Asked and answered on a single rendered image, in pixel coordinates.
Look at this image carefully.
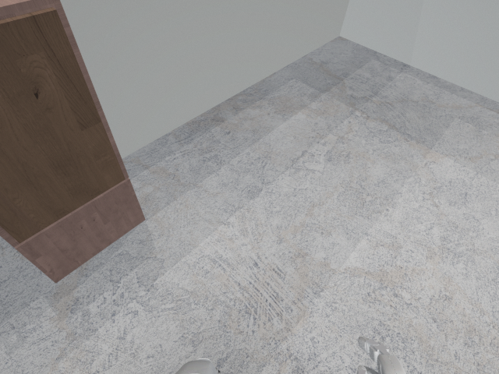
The cupboard door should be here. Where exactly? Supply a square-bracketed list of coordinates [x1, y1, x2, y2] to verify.
[0, 7, 125, 243]

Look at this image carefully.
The right robot hand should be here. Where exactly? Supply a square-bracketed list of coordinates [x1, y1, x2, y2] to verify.
[357, 337, 406, 374]

